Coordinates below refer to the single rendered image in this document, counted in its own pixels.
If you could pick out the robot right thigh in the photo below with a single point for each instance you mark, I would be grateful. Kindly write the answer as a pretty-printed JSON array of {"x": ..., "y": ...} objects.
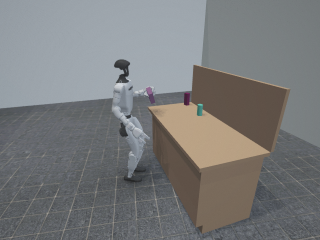
[{"x": 132, "y": 142}]

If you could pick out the robot left hand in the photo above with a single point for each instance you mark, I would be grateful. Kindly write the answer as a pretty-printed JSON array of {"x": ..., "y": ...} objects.
[{"x": 152, "y": 89}]

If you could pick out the right robot forearm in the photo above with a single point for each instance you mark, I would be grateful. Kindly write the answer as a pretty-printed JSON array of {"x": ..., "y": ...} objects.
[{"x": 120, "y": 116}]

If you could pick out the sponge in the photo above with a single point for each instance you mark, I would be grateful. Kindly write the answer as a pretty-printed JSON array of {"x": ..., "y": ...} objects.
[{"x": 150, "y": 94}]

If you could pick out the robot right upper arm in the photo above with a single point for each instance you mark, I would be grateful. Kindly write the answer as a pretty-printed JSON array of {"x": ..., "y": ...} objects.
[{"x": 117, "y": 93}]

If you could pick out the right robot foot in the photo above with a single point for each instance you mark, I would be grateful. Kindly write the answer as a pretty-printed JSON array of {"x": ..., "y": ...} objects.
[{"x": 133, "y": 178}]

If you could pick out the left robot forearm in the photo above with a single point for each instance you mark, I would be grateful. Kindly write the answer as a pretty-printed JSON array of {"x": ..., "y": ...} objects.
[{"x": 138, "y": 93}]

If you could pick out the robot right hand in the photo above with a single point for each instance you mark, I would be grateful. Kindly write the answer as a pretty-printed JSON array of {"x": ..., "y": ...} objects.
[{"x": 136, "y": 132}]

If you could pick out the table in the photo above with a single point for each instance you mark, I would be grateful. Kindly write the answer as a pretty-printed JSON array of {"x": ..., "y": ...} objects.
[{"x": 214, "y": 161}]

